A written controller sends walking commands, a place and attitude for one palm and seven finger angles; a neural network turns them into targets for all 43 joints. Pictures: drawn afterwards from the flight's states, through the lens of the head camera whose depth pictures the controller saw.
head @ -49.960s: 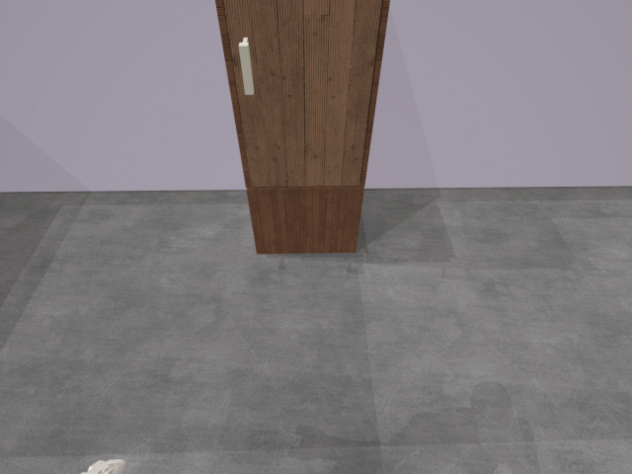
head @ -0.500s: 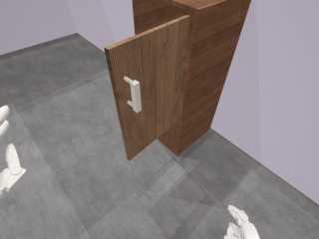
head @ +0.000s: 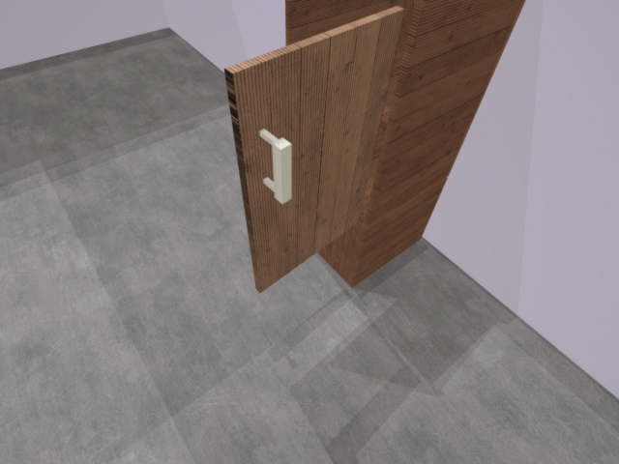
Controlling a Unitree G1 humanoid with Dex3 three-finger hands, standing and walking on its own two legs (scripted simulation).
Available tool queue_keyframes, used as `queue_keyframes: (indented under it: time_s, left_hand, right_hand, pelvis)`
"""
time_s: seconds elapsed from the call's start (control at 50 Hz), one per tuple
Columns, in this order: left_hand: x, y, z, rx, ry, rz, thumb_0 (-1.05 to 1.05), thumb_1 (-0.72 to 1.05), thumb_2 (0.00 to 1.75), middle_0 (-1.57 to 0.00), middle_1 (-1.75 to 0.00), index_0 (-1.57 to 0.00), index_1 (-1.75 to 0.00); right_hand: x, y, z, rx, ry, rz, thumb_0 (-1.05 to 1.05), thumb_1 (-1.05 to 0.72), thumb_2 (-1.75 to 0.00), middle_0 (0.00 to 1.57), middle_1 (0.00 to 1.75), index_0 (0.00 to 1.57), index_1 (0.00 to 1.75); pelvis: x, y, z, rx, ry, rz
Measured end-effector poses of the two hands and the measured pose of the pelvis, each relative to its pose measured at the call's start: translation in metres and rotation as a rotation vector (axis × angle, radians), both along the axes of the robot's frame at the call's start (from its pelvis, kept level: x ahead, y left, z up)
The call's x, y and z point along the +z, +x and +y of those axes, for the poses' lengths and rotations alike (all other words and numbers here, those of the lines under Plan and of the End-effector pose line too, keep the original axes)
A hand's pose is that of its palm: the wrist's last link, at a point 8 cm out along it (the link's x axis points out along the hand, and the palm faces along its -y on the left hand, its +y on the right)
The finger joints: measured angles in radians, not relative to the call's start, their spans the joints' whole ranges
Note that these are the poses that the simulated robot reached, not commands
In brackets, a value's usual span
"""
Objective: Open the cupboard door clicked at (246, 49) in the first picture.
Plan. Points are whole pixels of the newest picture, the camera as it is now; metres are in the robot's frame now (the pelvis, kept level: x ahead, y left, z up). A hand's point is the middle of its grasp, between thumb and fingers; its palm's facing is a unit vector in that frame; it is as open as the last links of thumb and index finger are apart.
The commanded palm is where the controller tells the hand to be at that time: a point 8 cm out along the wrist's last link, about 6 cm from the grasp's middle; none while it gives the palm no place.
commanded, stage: let the arm hang, fingers relaxed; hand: left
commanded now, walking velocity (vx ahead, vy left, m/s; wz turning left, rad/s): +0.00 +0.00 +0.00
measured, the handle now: (274, 166) +0.56 +0.10 +0.04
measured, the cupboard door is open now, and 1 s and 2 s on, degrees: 94 94 94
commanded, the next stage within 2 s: look to check the result in 0.64 s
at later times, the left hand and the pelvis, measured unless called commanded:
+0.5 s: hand out of the picture -0.01 +0.15 -0.17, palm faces +0.02 -0.99 -0.17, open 7.4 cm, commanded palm none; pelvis +0.00 +0.00 +0.00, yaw -1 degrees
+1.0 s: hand out of the picture -0.02 +0.16 -0.17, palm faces +0.03 -0.98 -0.20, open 7.4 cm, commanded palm none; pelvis +0.00 -0.01 +0.00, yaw -1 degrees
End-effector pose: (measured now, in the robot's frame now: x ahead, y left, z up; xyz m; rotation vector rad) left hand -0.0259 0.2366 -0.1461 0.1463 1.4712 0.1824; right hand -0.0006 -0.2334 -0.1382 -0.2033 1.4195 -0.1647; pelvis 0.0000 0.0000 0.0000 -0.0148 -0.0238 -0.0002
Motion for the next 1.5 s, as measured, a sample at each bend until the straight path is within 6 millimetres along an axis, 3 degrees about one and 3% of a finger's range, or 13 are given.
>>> queue_keyframes:
  time_s: [0.14, 0.34, 0.5, 0.96, 1.24, 1.5]
  left_hand:
    - [0.011, -0.031, 0.002, 0.007, 0.024, 0.082, 0.00, 0.93, 0.90, -0.21, -0.30, -0.20, -0.30]
    - [0.006, -0.011, -0.017, -0.006, -0.009, 0.011, 0.00, 0.91, 0.90, -0.20, -0.30, -0.20, -0.30]
    - [0.001, 0.012, -0.033, -0.021, -0.040, -0.052, 0.00, 0.91, 0.90, -0.20, -0.30, -0.20, -0.30]
    - [0.006, 0.003, -0.031, -0.009, -0.011, -0.002, 0.00, 0.91, 0.90, -0.20, -0.30, -0.20, -0.30]
    - [0.005, 0.019, -0.038, -0.015, -0.017, -0.031, 0.00, 0.90, 0.90, -0.20, -0.30, -0.20, -0.30]
    - [0.007, 0.034, -0.034, -0.030, -0.001, -0.048, 0.00, 0.90, 0.90, -0.20, -0.30, -0.20, -0.30]
  right_hand:
    - [-0.011, -0.024, 0.023, -0.036, 0.070, 0.045, 0.01, -0.91, -0.90, 0.20, 0.30, 0.20, 0.30]
    - [-0.016, -0.031, 0.040, -0.062, 0.113, 0.033, 0.01, -0.91, -0.90, 0.20, 0.30, 0.20, 0.30]
    - [-0.015, -0.032, 0.036, -0.077, 0.100, 0.018, 0.01, -0.91, -0.90, 0.20, 0.30, 0.20, 0.30]
    - [-0.014, -0.024, 0.019, -0.073, 0.086, 0.032, 0.01, -0.91, -0.90, 0.20, 0.30, 0.20, 0.30]
    - [-0.012, -0.007, 0.010, -0.065, 0.075, 0.010, 0.01, -0.91, -0.90, 0.20, 0.30, 0.20, 0.30]
    - [-0.011, 0.003, -0.001, -0.064, 0.057, -0.002, 0.01, -0.91, -0.90, 0.20, 0.30, 0.20, 0.30]
  pelvis:
    - [0.002, -0.004, 0.003, -0.009, 0.004, -0.009]
    - [0.002, -0.006, 0.004, -0.019, 0.012, -0.013]
    - [0.001, -0.005, 0.001, -0.023, 0.015, -0.013]
    - [0.002, 0.003, -0.009, -0.025, 0.016, -0.010]
    - [0.003, 0.010, -0.014, -0.025, 0.019, -0.008]
    - [0.003, 0.015, -0.017, -0.031, 0.020, -0.007]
